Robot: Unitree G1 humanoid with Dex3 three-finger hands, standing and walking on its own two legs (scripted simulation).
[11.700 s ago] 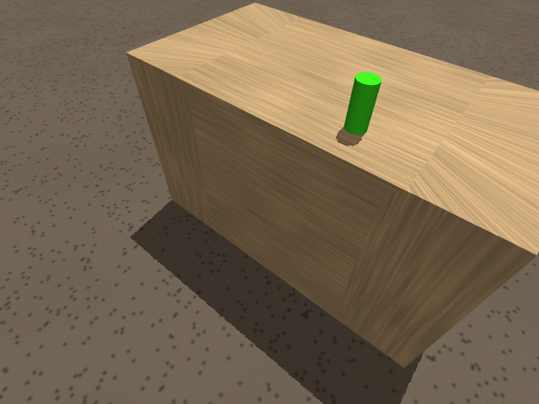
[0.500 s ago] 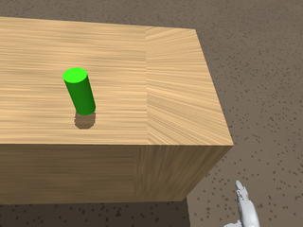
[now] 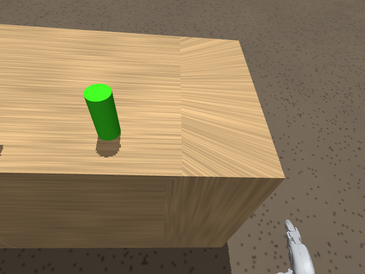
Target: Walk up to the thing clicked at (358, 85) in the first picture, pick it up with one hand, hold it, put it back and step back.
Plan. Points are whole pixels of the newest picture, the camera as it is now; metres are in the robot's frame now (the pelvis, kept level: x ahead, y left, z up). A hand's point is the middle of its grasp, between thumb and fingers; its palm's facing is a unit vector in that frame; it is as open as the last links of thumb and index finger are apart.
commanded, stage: approach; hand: left
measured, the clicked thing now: (104, 114) +0.48 +0.18 +0.06
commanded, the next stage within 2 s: close in in 0.32 s
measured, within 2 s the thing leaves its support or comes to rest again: neither
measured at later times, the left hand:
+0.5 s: hand (72, 127) +0.44 +0.25 +0.06, palm faces +0.04 -1.00 +0.07, open 17.7 cm
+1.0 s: hand (92, 125) +0.44 +0.20 +0.06, palm faces +0.11 -0.99 +0.03, open 17.6 cm
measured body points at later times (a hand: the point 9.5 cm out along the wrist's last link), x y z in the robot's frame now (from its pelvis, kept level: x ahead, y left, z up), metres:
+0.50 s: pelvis -0.03 -0.01 -0.03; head +0.06 +0.03 +0.41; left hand +0.43 +0.30 +0.06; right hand +0.12 -0.27 -0.06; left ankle -0.02 +0.12 -0.72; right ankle +0.00 -0.15 -0.72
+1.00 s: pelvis -0.03 -0.01 -0.04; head +0.05 +0.01 +0.41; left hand +0.43 +0.26 +0.06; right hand +0.12 -0.27 -0.07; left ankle -0.02 +0.12 -0.72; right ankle +0.00 -0.16 -0.72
